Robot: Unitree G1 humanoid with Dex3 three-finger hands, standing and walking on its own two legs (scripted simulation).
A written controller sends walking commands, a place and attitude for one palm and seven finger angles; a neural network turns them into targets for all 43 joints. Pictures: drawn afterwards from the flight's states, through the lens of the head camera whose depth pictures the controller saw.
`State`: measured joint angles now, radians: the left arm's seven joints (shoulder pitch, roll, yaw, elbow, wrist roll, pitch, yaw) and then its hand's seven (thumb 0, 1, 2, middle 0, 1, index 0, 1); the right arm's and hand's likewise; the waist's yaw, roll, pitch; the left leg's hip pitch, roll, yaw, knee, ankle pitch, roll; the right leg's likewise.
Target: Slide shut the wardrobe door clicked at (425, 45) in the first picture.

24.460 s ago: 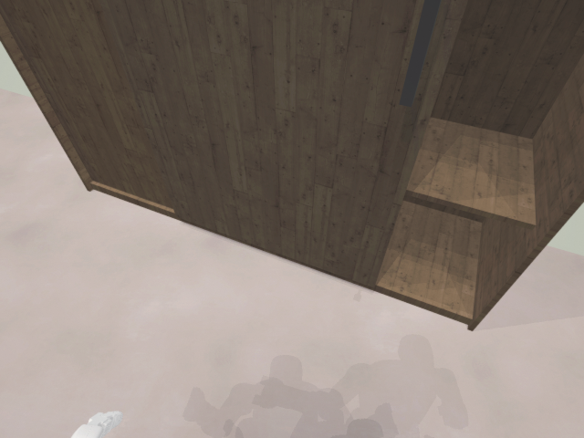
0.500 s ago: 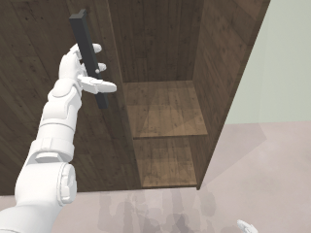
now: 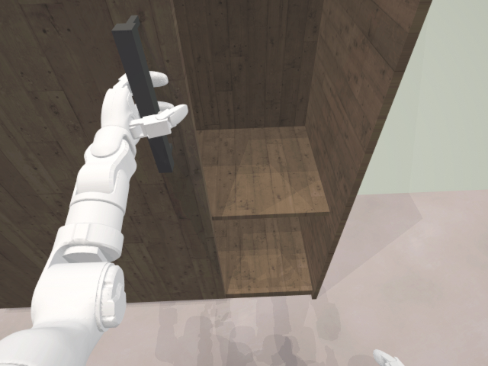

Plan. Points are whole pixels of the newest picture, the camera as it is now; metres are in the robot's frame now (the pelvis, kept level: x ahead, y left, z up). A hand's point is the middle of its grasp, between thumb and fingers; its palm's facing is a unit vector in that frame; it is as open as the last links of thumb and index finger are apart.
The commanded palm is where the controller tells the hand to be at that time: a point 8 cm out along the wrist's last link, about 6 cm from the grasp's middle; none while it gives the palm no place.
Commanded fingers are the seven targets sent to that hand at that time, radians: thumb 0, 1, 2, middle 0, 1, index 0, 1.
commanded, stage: grip the handle and tug to test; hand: left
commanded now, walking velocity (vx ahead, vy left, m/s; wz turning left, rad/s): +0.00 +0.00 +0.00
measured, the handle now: (152, 103) +0.48 +0.17 +0.21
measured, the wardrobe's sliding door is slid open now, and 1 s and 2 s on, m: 0.36 0.36 0.36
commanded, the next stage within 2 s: tug the door sideways, standing still in 0.92 s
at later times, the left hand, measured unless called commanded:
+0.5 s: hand (161, 114) +0.44 +0.14 +0.21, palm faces +0.07 -1.00 +0.00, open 5.6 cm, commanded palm +0.41 +0.20 +0.21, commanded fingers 0.00 0.90 0.90 -0.45 -1.40 -0.45 -1.40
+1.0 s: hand (161, 116) +0.44 +0.14 +0.21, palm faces +0.05 -1.00 +0.00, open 5.9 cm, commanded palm +0.38 +0.21 +0.21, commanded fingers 0.00 0.90 0.90 -0.45 -1.40 -0.45 -1.40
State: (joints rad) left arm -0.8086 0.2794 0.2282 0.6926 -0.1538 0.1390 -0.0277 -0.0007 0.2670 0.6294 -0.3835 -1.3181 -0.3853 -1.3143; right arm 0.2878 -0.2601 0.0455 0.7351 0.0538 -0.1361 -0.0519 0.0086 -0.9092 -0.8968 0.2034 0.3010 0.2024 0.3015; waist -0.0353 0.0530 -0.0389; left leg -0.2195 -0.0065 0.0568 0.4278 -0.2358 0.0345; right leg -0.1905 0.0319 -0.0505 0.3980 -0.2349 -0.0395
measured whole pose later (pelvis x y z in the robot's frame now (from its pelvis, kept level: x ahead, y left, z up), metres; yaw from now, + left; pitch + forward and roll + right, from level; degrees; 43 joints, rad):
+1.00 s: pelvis +0.05 -0.01 +0.00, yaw -6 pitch +2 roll +1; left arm -0.41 0.30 0.32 0.13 -0.22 0.35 -0.04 0.01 0.71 0.74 -0.38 -1.40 -0.34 -1.40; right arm 0.19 -0.26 0.04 0.63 0.05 -0.02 -0.03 0.01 -0.91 -0.90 0.20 0.30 0.20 0.30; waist -0.03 0.05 -0.07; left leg -0.12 0.00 0.08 0.39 -0.24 0.02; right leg -0.12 0.05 0.03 0.35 -0.25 -0.05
